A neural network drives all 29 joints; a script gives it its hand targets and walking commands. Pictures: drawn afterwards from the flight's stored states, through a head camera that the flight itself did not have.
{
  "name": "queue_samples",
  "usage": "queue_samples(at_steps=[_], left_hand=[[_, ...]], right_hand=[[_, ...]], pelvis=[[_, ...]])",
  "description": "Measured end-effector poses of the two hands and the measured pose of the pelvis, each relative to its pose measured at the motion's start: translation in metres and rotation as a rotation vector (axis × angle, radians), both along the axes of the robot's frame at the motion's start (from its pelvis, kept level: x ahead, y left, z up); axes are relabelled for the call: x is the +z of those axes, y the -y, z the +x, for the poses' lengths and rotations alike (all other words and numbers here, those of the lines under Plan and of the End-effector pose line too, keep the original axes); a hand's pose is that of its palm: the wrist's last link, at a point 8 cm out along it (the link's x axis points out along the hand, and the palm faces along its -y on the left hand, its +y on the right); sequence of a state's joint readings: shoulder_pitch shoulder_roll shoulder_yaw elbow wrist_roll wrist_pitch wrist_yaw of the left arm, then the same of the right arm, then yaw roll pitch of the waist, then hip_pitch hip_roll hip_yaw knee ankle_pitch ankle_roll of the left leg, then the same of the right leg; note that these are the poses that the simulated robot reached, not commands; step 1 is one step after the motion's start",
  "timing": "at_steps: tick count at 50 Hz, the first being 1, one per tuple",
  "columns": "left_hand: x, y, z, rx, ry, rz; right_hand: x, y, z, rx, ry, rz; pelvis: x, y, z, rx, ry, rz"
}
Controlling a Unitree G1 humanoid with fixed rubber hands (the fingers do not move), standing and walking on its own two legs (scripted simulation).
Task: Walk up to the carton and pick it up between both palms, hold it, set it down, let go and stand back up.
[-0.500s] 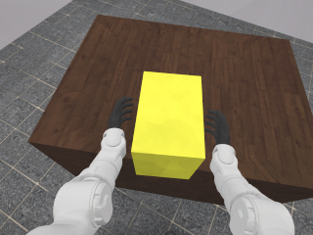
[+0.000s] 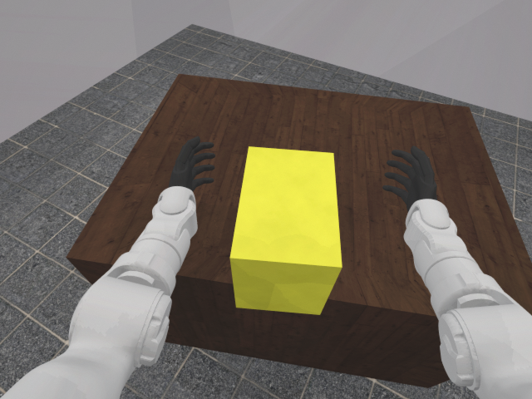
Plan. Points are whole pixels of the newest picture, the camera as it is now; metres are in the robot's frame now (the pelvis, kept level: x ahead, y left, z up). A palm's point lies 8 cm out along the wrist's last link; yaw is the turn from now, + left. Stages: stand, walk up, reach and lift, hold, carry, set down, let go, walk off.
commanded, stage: set down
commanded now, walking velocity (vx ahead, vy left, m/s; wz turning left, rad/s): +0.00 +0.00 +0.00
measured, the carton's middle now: (284, 230) +0.44 -0.06 -0.06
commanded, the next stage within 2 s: none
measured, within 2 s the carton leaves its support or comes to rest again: neither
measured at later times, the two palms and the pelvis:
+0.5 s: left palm (176, 247) +0.38 +0.13 +0.01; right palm (395, 259) +0.33 -0.22 +0.01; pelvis -0.01 -0.01 +0.00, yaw +1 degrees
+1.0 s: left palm (157, 290) +0.32 +0.15 -0.01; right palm (396, 287) +0.29 -0.21 -0.01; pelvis +0.00 -0.01 +0.01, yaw +2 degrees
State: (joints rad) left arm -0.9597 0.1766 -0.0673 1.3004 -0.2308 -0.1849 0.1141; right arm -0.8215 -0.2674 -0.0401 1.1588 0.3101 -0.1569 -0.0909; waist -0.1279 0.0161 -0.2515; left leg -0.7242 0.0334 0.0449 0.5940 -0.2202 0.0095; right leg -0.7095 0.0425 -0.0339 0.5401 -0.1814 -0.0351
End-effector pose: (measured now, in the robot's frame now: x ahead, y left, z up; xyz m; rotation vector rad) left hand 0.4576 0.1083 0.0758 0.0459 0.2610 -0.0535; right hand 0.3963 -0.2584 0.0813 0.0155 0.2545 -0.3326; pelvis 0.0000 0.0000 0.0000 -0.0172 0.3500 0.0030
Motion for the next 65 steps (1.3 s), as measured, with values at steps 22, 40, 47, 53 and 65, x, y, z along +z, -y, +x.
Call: queue_samples(at_steps=[22, 40, 47, 53, 65], left_hand=[[-0.056, -0.015, -0.069, 0.017, -0.104, 0.034], [-0.044, -0.023, -0.085, 0.018, -0.025, -0.001], [-0.066, -0.039, -0.119, 0.016, -0.054, 0.024], [-0.091, -0.050, -0.148, 0.037, -0.105, 0.038], [-0.088, -0.049, -0.165, 0.002, -0.044, 0.039]], right_hand=[[-0.064, -0.044, -0.058, 0.018, -0.075, 0.065], [-0.057, -0.026, -0.076, 0.018, -0.054, 0.048], [-0.076, -0.042, -0.095, 0.056, -0.074, 0.057], [-0.094, -0.045, -0.117, 0.050, -0.112, 0.057], [-0.095, -0.024, -0.146, 0.012, -0.095, 0.033]], pelvis=[[0.006, 0.008, -0.009, 0.018, 0.097, 0.007], [0.005, 0.010, -0.009, 0.003, 0.163, 0.014], [0.010, 0.013, -0.003, 0.028, 0.219, 0.010], [0.011, 0.015, -0.001, 0.046, 0.235, 0.011], [0.011, 0.013, 0.006, 0.045, 0.260, 0.016]])
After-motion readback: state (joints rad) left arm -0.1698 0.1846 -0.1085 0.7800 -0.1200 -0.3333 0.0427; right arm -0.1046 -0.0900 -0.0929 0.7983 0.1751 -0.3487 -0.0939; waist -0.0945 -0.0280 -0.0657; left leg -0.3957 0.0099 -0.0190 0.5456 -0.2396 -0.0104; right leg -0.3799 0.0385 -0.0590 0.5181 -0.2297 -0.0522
